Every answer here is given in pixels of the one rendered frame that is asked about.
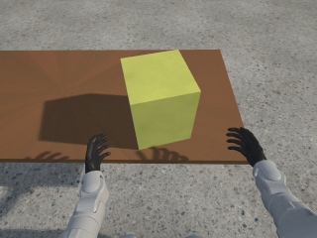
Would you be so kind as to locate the left robot hand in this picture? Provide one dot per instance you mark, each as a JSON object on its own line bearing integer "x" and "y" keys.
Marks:
{"x": 92, "y": 158}

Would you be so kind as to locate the carton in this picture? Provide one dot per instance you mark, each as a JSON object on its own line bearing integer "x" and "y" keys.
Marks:
{"x": 163, "y": 97}

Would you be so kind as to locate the right robot hand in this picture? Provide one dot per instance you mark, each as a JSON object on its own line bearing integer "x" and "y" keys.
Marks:
{"x": 250, "y": 146}

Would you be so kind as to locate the right robot upper arm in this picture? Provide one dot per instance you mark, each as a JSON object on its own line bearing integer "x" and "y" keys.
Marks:
{"x": 305, "y": 227}

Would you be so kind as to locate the table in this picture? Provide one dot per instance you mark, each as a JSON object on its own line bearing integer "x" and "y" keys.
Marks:
{"x": 52, "y": 102}

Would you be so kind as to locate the robot right forearm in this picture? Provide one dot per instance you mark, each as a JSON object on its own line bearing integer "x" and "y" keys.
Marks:
{"x": 277, "y": 198}

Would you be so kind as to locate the robot left forearm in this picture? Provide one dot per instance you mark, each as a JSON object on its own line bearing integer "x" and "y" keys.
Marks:
{"x": 87, "y": 217}

